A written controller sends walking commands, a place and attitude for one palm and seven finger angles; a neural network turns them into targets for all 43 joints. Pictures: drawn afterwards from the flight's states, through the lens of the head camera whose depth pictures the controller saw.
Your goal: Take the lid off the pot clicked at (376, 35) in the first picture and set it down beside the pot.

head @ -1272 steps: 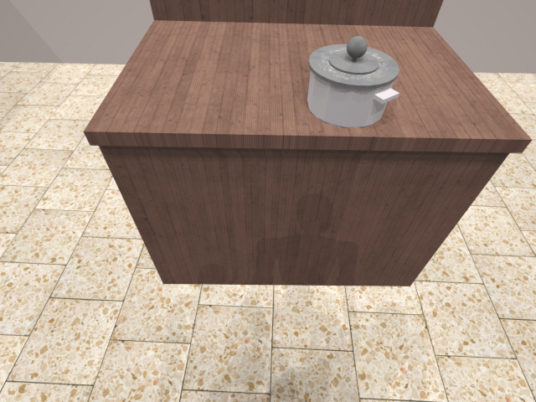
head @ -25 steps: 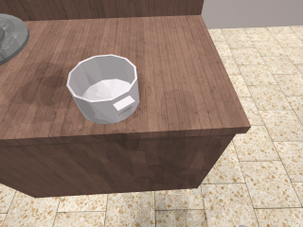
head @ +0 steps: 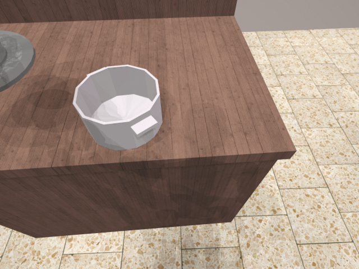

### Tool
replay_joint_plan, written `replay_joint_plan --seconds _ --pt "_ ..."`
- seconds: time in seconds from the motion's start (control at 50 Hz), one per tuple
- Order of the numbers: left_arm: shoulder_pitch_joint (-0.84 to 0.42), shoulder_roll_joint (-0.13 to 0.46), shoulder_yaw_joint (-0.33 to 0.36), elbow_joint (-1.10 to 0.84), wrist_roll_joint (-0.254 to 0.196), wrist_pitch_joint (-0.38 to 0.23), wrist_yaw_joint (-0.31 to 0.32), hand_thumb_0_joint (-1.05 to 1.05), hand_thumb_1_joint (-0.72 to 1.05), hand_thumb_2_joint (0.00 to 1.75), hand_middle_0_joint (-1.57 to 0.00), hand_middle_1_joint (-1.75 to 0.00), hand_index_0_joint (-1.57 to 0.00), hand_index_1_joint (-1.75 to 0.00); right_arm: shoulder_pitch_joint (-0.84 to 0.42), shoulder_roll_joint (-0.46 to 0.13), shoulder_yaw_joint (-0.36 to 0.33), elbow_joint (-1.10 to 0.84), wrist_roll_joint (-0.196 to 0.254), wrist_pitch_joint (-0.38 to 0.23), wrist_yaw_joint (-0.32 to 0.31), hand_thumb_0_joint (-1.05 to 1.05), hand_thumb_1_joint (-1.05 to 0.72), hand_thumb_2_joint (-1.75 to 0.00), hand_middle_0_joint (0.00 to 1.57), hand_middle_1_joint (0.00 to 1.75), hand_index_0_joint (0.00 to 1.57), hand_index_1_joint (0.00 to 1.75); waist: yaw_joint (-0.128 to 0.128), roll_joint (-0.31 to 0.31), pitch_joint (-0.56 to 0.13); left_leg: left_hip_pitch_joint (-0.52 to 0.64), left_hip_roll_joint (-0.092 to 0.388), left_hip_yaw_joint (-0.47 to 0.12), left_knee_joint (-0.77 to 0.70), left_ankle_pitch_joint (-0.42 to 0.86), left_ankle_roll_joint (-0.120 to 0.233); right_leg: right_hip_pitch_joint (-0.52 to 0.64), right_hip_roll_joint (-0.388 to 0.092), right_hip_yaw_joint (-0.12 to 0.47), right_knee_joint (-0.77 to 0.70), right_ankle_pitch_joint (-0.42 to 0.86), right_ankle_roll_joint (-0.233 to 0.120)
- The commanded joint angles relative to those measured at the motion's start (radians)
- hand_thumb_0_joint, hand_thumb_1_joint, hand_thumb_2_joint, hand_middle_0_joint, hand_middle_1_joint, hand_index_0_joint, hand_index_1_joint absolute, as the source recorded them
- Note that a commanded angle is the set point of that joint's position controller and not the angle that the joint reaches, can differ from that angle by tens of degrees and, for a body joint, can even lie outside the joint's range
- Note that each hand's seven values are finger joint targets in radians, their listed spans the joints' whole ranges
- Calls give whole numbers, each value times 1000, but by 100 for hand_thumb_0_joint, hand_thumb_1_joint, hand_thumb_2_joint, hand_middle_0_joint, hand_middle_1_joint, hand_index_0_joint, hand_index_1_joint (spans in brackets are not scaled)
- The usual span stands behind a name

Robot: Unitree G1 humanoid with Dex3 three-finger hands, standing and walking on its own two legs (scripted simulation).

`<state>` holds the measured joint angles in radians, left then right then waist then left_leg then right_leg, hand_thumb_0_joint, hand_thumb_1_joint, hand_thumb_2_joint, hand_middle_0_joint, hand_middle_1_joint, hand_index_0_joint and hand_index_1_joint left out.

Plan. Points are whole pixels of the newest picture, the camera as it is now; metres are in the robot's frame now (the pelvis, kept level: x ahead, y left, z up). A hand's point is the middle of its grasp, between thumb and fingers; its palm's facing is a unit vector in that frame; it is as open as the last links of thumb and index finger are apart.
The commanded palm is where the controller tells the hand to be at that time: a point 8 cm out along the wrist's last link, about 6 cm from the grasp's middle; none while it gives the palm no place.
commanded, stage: lower the lid onto the table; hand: left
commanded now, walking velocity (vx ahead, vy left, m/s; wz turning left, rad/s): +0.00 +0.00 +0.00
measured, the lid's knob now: out of the picture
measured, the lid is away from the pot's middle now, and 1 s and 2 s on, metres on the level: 0.24 0.23 0.23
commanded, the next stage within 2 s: none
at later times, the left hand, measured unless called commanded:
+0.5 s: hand out of the picture +0.43 +0.36 +0.24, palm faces -0.29 -0.17 -0.94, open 7.4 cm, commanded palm +0.43 +0.36 +0.31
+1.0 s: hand out of the picture +0.43 +0.35 +0.21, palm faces -0.32 -0.20 -0.93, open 7.4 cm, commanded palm +0.44 +0.36 +0.28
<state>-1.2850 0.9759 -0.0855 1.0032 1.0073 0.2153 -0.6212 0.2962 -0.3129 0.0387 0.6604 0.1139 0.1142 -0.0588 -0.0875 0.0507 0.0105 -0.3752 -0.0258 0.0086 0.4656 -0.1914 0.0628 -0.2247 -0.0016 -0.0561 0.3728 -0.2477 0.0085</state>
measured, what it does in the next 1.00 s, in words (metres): stands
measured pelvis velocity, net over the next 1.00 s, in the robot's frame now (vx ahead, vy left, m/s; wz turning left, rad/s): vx -0.01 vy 0.00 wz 0.00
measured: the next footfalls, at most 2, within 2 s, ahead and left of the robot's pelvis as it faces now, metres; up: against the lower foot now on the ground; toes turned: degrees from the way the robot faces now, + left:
none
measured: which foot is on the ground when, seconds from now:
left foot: down 0.00-1.00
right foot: down 0.00-1.00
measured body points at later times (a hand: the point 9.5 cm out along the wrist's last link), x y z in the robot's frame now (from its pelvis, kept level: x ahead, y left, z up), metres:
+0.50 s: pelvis -0.01 +0.00 +0.00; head +0.04 +0.00 +0.45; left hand +0.44 +0.36 +0.29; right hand +0.05 -0.27 -0.12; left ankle +0.02 +0.08 -0.74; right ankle -0.04 -0.13 -0.74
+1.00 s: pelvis -0.01 +0.00 +0.00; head +0.04 +0.00 +0.45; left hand +0.44 +0.36 +0.26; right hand +0.05 -0.28 -0.12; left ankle +0.02 +0.08 -0.74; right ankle -0.04 -0.13 -0.74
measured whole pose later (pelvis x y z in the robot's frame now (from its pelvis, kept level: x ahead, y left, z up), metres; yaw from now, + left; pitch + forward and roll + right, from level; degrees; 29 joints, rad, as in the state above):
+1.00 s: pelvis -0.01 +0.00 +0.00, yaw +0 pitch +6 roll -2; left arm -1.17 0.92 -0.05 1.09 0.97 0.08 -0.57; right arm 0.29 -0.31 0.04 0.67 0.11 0.13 -0.05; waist -0.10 0.05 0.00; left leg -0.41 -0.02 0.00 0.50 -0.19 0.06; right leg -0.25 0.00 -0.06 0.40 -0.25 0.01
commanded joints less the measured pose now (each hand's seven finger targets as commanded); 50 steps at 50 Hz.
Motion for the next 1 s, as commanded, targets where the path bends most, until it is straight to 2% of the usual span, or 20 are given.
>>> replay_joint_plan --seconds 0.0,0.04,0.06,0.14,0.18,0.24,0.26,0.34,0.36,0.48,0.54,0.62,0.64,0.68,0.74,0.78,0.82,0.94,0.96,0.98 --pt "-501 246 44 -228 9 -5 61 0 66 99 -91 -99 -88 -102 10 -153 -52 -97 1 -30 -7 0 -90 -90 20 30 20 30 -2 118 -414 403 4 -58 7 409 39 -68 61 -25 -12 236 -44" --pt "-471 237 39 -209 -5 -10 59 0 66 99 -91 -99 -88 -102 9 -161 -52 -95 0 -30 -5 0 -90 -90 20 30 20 30 3 132 -419 398 3 -55 12 417 38 -64 57 -24 -16 249 -49" --pt "-526 308 87 -276 11 -15 69 0 66 99 -91 -99 -88 -102 11 -160 -53 -96 -2 -26 -4 0 -90 -90 20 30 20 30 6 125 -466 414 6 -59 7 419 36 -36 59 -16 -6 251 -46" --pt "-487 247 44 -166 -1 -28 65 0 66 99 -91 -99 -88 -102 9 -161 -48 -90 -1 -27 -11 0 -90 -90 20 30 20 30 -5 104 -401 368 1 -56 0 359 37 -56 59 -25 -18 229 -48" --pt "-528 288 74 -202 7 -40 70 0 66 99 -91 -99 -88 -102 2 -159 -49 -92 -4 -25 -10 0 -90 -90 20 30 20 30 0 113 -431 376 0 -55 -4 332 39 -43 58 -18 -11 217 -47" --pt "-534 210 18 -211 -13 -46 70 0 66 99 -91 -99 -88 -102 7 -160 -53 -86 -3 -31 -10 0 -90 -90 20 30 20 30 -8 145 -429 412 5 -66 1 377 34 -72 57 -25 -18 220 -51" --pt "-537 268 64 -224 3 -50 78 0 66 99 -91 -99 -88 -102 13 -157 -54 -87 -7 -32 -9 0 -90 -90 20 30 20 30 -4 129 -445 411 4 -68 -2 347 34 -62 61 -20 -13 201 -47" --pt "-481 215 24 -108 -14 -69 73 0 66 99 -91 -99 -88 -102 13 -162 -50 -79 -3 -31 -11 0 -90 -90 20 30 20 30 -12 86 -373 334 0 -55 -16 259 36 -63 55 -22 -24 187 -50" --pt "-519 251 43 -135 -2 -72 78 0 66 99 -91 -99 -88 -102 18 -163 -51 -75 -5 -29 -10 0 -90 -90 20 30 20 30 -12 80 -390 333 0 -53 -21 233 36 -46 59 -18 -20 180 -46" --pt "-555 256 52 -179 -2 -95 89 0 66 99 -91 -99 -88 -102 29 -164 -55 -68 -10 -39 -16 0 -90 -90 20 30 20 30 -14 154 -434 390 1 -65 -9 278 38 -63 63 -18 -19 182 -50" --pt "-473 236 51 -142 -18 -103 90 0 66 99 -91 -99 -88 -102 37 -167 -58 -72 -9 -41 -14 0 -90 -90 20 30 20 30 -12 137 -417 382 2 -72 -4 325 34 -73 62 -24 -21 197 -53" --pt "-465 289 101 -176 -11 -113 95 0 66 99 -91 -99 -88 -102 31 -166 -61 -78 -11 -32 -8 0 -90 -90 20 30 20 30 -3 133 -431 367 -4 -65 0 312 38 -55 63 -18 -12 207 -51" --pt "-438 245 74 -164 -25 -114 92 0 66 99 -91 -99 -88 -102 32 -169 -64 -79 -11 -33 -6 0 -90 -90 20 30 20 30 -5 147 -424 379 -2 -69 8 368 36 -67 61 -23 -13 229 -54" --pt "-410 308 132 -167 -15 -118 97 0 66 99 -91 -99 -88 -102 32 -168 -62 -83 -13 -25 -4 0 -90 -90 20 30 20 30 0 120 -422 366 -3 -67 14 364 39 -58 66 -18 -8 231 -50" --pt "-409 219 62 -159 -38 -115 89 0 66 99 -91 -99 -88 -102 26 -170 -66 -80 -6 -18 -3 0 -90 -90 20 30 20 30 -11 121 -393 370 2 -71 4 335 36 -94 64 -27 -17 200 -51" --pt "-429 298 122 -184 -20 -119 99 0 66 99 -91 -99 -88 -102 29 -170 -64 -85 -11 -15 -4 0 -90 -90 20 30 20 30 -3 120 -430 365 -3 -69 6 305 40 -68 66 -18 -9 193 -50" --pt "-435 269 100 -175 -20 -124 98 0 66 99 -91 -99 -88 -102 30 -166 -65 -82 -11 -18 -9 0 -90 -90 20 30 20 30 -10 105 -430 365 -3 -65 7 290 41 -77 66 -20 -9 194 -46" --pt "-369 287 114 -112 -36 -142 102 0 66 99 -91 -99 -88 -102 23 -171 -62 -82 -11 -16 -8 0 -90 -90 20 30 20 30 -9 107 -407 328 -6 -56 18 301 38 -71 60 -17 -5 219 -48" --pt "-392 295 113 -114 -27 -144 105 0 66 99 -91 -99 -88 -102 30 -169 -60 -76 -11 -12 -8 0 -90 -90 20 30 20 30 -13 88 -405 318 -5 -53 17 279 38 -63 64 -13 0 217 -44" --pt "-423 291 104 -120 -27 -144 105 0 66 99 -91 -99 -88 -102 24 -171 -59 -74 -10 -11 -8 0 -90 -90 20 30 20 30 -16 115 -401 320 -4 -54 14 254 39 -77 63 -13 -4 201 -45"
